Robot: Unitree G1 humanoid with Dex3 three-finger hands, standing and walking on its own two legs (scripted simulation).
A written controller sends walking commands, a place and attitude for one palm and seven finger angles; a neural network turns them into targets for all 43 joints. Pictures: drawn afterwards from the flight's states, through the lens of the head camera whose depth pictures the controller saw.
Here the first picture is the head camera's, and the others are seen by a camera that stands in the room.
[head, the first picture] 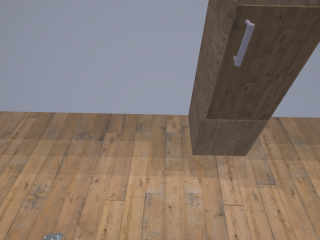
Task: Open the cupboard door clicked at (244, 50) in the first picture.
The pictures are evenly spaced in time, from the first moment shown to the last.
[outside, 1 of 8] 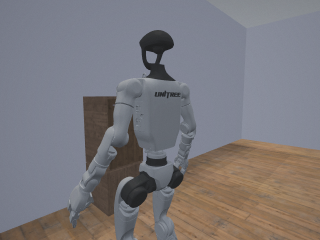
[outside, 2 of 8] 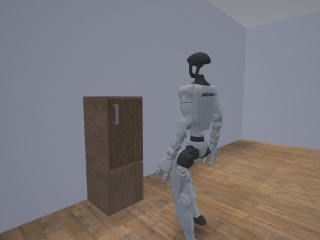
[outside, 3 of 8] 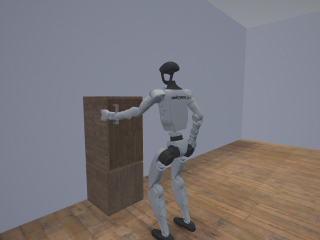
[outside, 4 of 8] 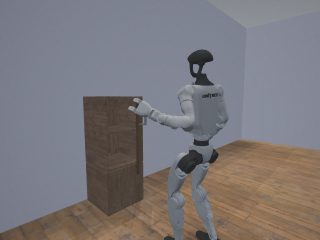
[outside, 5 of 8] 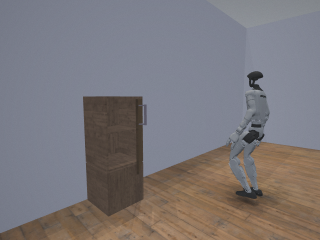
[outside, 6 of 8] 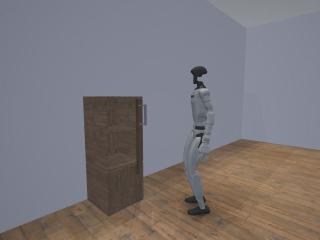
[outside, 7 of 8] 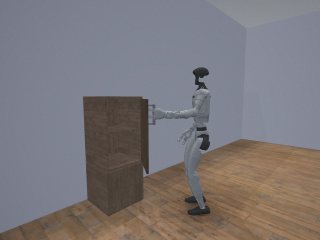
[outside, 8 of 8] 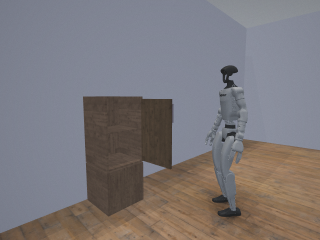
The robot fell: no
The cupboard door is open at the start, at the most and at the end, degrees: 0 94 93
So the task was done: yes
